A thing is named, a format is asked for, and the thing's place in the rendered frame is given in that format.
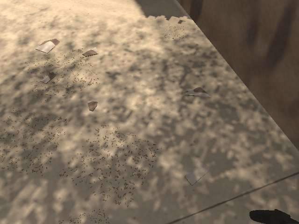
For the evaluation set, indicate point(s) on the robot right hand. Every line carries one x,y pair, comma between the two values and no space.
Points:
271,217

